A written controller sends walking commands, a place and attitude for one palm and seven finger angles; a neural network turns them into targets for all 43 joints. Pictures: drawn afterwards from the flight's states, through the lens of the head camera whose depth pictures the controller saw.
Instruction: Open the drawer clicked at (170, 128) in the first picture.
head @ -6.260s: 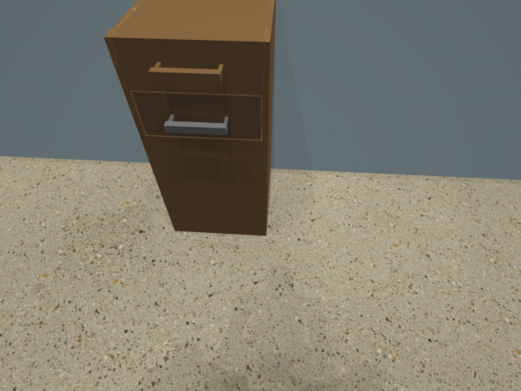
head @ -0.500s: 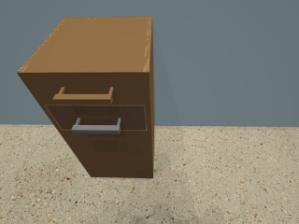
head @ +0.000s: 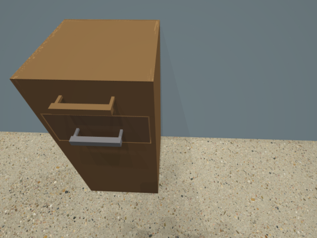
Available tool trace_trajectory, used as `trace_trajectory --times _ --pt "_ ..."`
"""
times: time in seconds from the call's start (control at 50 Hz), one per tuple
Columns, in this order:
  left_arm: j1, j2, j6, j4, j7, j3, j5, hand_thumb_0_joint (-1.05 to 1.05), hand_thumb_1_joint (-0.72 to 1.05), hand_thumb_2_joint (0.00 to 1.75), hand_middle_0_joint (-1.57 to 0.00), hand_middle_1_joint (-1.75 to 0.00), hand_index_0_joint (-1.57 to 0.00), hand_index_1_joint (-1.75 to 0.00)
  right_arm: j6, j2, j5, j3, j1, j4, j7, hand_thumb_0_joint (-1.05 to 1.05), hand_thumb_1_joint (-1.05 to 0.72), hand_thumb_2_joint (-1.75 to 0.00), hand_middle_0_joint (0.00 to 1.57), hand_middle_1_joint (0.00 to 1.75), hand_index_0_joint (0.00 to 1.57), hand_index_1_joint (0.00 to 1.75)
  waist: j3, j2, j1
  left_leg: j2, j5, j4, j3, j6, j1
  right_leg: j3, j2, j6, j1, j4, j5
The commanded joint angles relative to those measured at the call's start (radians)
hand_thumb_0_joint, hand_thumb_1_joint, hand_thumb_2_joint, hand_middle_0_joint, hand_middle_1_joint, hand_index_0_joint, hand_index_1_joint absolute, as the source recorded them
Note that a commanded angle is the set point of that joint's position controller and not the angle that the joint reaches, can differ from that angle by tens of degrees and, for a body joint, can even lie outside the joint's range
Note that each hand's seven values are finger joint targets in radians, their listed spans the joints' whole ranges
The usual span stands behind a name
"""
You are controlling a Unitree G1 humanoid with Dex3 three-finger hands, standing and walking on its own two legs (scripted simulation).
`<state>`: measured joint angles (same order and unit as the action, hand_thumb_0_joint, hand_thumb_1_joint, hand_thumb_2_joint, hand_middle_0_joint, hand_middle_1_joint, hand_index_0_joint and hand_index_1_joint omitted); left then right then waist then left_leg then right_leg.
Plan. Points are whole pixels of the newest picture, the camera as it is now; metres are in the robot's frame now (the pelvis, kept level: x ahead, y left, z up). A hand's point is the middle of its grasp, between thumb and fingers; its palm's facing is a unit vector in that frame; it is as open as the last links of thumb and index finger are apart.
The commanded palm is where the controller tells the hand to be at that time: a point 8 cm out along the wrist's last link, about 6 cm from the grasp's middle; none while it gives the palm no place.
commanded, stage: look again from close up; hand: left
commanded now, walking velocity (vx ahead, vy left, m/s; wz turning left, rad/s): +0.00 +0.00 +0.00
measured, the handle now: (97, 136) +0.48 +0.27 -0.12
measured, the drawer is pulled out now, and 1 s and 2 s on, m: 0.00 0.00 0.00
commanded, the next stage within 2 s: raise the hand with hooked fingers in 0.58 s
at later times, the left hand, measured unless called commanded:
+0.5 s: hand out of the picture -0.01 +0.17 -0.17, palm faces +0.03 -0.98 -0.20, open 7.3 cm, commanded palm none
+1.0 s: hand (87, 209) +0.20 +0.20 -0.04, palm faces +0.00 -0.29 -0.96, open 8.0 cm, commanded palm +0.13 +0.23 -0.03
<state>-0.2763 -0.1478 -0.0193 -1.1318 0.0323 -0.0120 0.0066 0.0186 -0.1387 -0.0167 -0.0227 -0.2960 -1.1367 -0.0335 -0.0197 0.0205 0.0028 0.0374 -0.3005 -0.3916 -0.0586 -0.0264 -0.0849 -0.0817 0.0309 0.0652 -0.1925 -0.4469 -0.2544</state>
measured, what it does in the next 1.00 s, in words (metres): stands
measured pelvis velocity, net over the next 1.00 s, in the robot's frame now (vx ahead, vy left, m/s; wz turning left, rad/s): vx -0.04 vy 0.02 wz -0.06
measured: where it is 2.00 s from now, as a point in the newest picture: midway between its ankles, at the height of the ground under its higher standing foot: outside the picture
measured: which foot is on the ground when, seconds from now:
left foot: down 0.00-1.00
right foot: down 0.00-1.00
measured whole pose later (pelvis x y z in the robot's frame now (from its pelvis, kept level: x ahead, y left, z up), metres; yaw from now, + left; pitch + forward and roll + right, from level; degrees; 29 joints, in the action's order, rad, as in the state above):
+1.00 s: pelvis -0.04 +0.02 -0.03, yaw -3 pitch +9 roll +3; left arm -0.30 -0.26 -0.04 -0.10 0.41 -0.11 0.94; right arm 0.05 -0.31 -0.05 0.07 -0.11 -0.60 0.03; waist 0.13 0.01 -0.03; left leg 0.00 -0.39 -0.70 -0.13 0.01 -0.46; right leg 0.01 -0.01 0.04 -0.61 -0.78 -0.32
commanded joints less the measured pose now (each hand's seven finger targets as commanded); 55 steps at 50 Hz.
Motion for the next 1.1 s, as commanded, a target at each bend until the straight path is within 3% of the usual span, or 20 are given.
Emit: trace_trajectory --times 0.0,0.64,0.66,0.68,0.7,0.72,0.74,0.76,0.78,0.8,0.82,0.84,0.86,0.88,0.92,0.94,0.98,1.02,1.04,1.08 --pt "-0.064 -0.097 -0.019 0.033 0.004 0.017 -0.002 0.00 0.90 0.90 -0.20 -0.30 -0.20 -0.30 0.010 -0.077 0.003 0.014 -0.092 0.005 -0.007 0.00 -0.90 -0.90 0.20 0.30 0.20 0.30 -0.036 -0.021 0.000 0.066 0.169 0.051 0.047 0.042 -0.079 0.150 -0.145 -0.005 0.048 0.083 0.309" --pt "-0.093 -0.073 -0.016 0.024 0.006 0.016 -0.001 0.00 0.90 0.90 -0.20 -0.30 -0.20 -0.30 0.013 -0.058 0.004 0.010 -0.122 -0.016 -0.011 0.00 -0.90 -0.90 0.20 0.30 0.20 0.30 -0.065 -0.020 -0.007 0.068 0.152 0.075 0.059 0.046 -0.096 0.144 -0.133 -0.003 0.038 0.095 0.218" --pt "-0.181 -0.123 -0.039 -0.017 0.048 0.029 0.011 0.00 0.90 0.90 -0.20 -0.30 -0.20 -0.30 0.019 -0.104 0.014 0.027 0.032 0.058 0.002 0.00 -0.90 -0.90 0.20 0.30 0.20 0.30 -0.114 -0.078 -0.064 0.061 0.093 -0.192 -0.016 0.011 -0.239 0.206 -0.216 -0.093 0.048 0.063 0.792" --pt "0.603 -0.365 -0.230 1.445 0.022 -0.086 0.117 0.00 0.88 0.89 -0.20 -0.32 -0.20 -0.32 0.175 -0.264 0.069 0.014 0.052 0.437 -0.056 0.00 -0.90 -0.90 0.20 0.30 0.20 0.30 0.384 0.207 0.038 -0.034 0.230 -0.010 0.001 0.071 0.059 0.311 -0.128 -0.020 0.117 -0.010 0.546" --pt "0.231 -0.347 -0.145 1.208 0.122 0.006 0.145 0.00 0.85 0.88 -0.20 -0.33 -0.20 -0.33 0.250 -0.206 0.055 0.045 0.125 0.386 -0.094 0.00 -0.90 -0.90 0.20 0.30 0.20 0.30 0.400 0.356 -0.026 -0.038 0.403 -0.030 0.006 0.076 0.048 0.195 -0.075 0.007 0.108 -0.072 0.324" --pt "-0.003 -0.214 -0.007 1.131 0.174 -0.073 0.137 0.00 0.83 0.87 -0.21 -0.34 -0.21 -0.34 0.285 -0.173 0.095 0.051 0.128 0.400 -0.089 0.00 -0.90 -0.90 0.20 0.30 0.20 0.30 0.257 0.215 -0.021 -0.019 0.387 -0.027 0.040 0.047 -0.038 0.140 -0.050 -0.001 0.011 -0.063 0.203" --pt "-0.055 -0.105 0.028 1.062 0.178 -0.131 0.204 0.00 0.81 0.86 -0.21 -0.36 -0.21 -0.36 0.293 -0.176 0.088 0.056 0.103 0.381 -0.089 0.00 -0.90 -0.90 0.20 0.30 0.20 0.30 0.165 0.070 -0.004 -0.024 0.345 -0.059 0.020 0.065 -0.083 0.127 -0.039 -0.022 -0.054 -0.048 0.209" --pt "0.048 -0.138 0.016 1.162 0.199 -0.157 0.266 0.00 0.78 0.85 -0.21 -0.37 -0.21 -0.37 0.302 -0.206 0.082 0.059 0.146 0.447 -0.082 0.00 -0.90 -0.90 0.20 0.30 0.20 0.30 0.031 -0.056 0.021 -0.036 0.247 -0.086 0.068 0.080 -0.150 0.136 -0.041 -0.027 -0.156 -0.049 0.164" --pt "0.025 -0.177 0.000 1.126 0.225 -0.128 0.380 0.00 0.76 0.84 -0.21 -0.39 -0.21 -0.39 0.290 -0.240 0.046 0.063 0.125 0.446 -0.071 0.00 -0.90 -0.90 0.20 0.30 0.20 0.30 0.083 -0.156 0.027 -0.043 0.202 -0.127 0.062 0.084 -0.190 0.121 -0.041 -0.031 -0.211 -0.062 0.082" --pt "0.019 -0.164 -0.007 1.137 0.251 -0.161 0.486 0.00 0.74 0.83 -0.21 -0.40 -0.21 -0.40 0.273 -0.241 0.018 0.067 0.121 0.487 -0.058 0.00 -0.90 -0.90 0.20 0.30 0.20 0.30 0.080 -0.212 0.028 -0.056 0.156 -0.159 0.070 0.083 -0.238 0.131 -0.038 -0.032 -0.272 -0.073 0.002" --pt "0.012 -0.167 -0.014 1.109 0.285 -0.152 0.599 0.00 0.71 0.82 -0.21 -0.42 -0.21 -0.42 0.249 -0.238 0.006 0.079 0.136 0.530 -0.042 0.00 -0.90 -0.90 0.20 0.30 0.20 0.30 0.116 -0.179 0.017 -0.076 0.121 -0.189 0.062 0.069 -0.283 0.137 -0.037 -0.027 -0.295 -0.087 -0.089" --pt "-0.069 -0.160 -0.011 1.083 0.322 -0.138 0.716 0.00 0.69 0.81 -0.22 -0.43 -0.22 -0.43 0.215 -0.229 -0.014 0.096 0.146 0.574 -0.023 0.00 -0.90 -0.90 0.20 0.30 0.20 0.30 0.187 -0.166 -0.020 -0.092 0.103 -0.209 0.053 0.056 -0.299 0.132 -0.031 -0.015 -0.275 -0.103 -0.141" --pt "-0.219 -0.129 -0.008 1.026 0.353 -0.139 0.804 0.00 0.67 0.80 -0.22 -0.45 -0.22 -0.45 0.181 -0.226 -0.030 0.105 0.175 0.608 -0.002 0.00 -0.90 -0.90 0.20 0.30 0.20 0.30 0.157 -0.197 -0.067 -0.091 0.088 -0.215 0.049 0.046 -0.358 0.137 -0.027 -0.003 -0.268 -0.117 -0.138" --pt "-0.307 -0.125 -0.010 0.989 0.374 -0.131 0.883 0.00 0.64 0.79 -0.22 -0.47 -0.22 -0.47 0.139 -0.227 -0.038 0.107 0.192 0.625 0.024 0.00 -0.90 -0.90 0.20 0.30 0.20 0.30 0.114 -0.244 -0.094 -0.087 0.077 -0.222 0.045 0.039 -0.431 0.153 -0.026 0.005 -0.277 -0.134 -0.113" --pt "-0.367 -0.147 -0.026 1.033 0.393 -0.099 0.992 0.00 0.60 0.77 -0.22 -0.50 -0.22 -0.50 0.054 -0.226 -0.035 0.106 0.245 0.673 0.078 0.00 -0.90 -0.90 0.20 0.30 0.20 0.30 0.145 -0.245 -0.144 -0.090 0.093 -0.249 0.027 0.035 -0.519 0.183 -0.039 0.018 -0.238 -0.186 -0.001" --pt "-0.311 -0.175 -0.036 1.097 0.405 -0.085 1.035 0.00 0.57 0.76 -0.22 -0.51 -0.22 -0.51 0.021 -0.225 -0.031 0.100 0.282 0.701 0.094 0.00 -0.90 -0.90 0.20 0.30 0.20 0.30 0.189 -0.239 -0.151 -0.093 0.107 -0.268 0.024 0.037 -0.543 0.188 -0.044 0.019 -0.224 -0.227 0.043" --pt "-0.265 -0.221 -0.040 1.160 0.439 -0.047 1.099 0.00 0.53 0.74 -0.23 -0.54 -0.23 -0.54 -0.020 -0.212 -0.020 0.091 0.318 0.746 0.109 0.00 -0.90 -0.90 0.20 0.30 0.20 0.30 0.228 -0.158 -0.161 -0.101 0.101 -0.294 0.017 0.038 -0.540 0.194 -0.045 0.020 -0.228 -0.263 0.045" --pt "-0.149 -0.268 -0.022 1.231 0.490 -0.005 1.152 0.00 0.48 0.72 -0.23 -0.57 -0.23 -0.57 -0.053 -0.201 -0.017 0.091 0.326 0.758 0.110 0.00 -0.90 -0.90 0.20 0.30 0.20 0.30 0.282 -0.062 -0.153 -0.107 0.107 -0.325 0.022 0.038 -0.508 0.204 -0.030 0.023 -0.252 -0.292 0.049" --pt "-0.083 -0.258 0.000 1.279 0.515 -0.028 1.172 0.00 0.46 0.71 -0.23 -0.58 -0.23 -0.58 -0.066 -0.197 -0.024 0.092 0.330 0.776 0.108 0.00 -0.90 -0.90 0.20 0.30 0.20 0.30 0.311 -0.018 -0.142 -0.106 0.100 -0.333 0.026 0.040 -0.478 0.207 -0.027 0.023 -0.279 -0.294 0.034" --pt "0.017 -0.236 0.035 1.285 0.548 -0.049 1.173 0.00 0.41 0.69 -0.24 -0.62 -0.24 -0.62 -0.078 -0.188 -0.025 0.094 0.323 0.778 0.092 0.00 -0.90 -0.90 0.20 0.30 0.20 0.30 0.343 -0.014 -0.099 -0.100 0.096 -0.357 0.038 0.046 -0.426 0.210 -0.016 0.018 -0.318 -0.290 0.046"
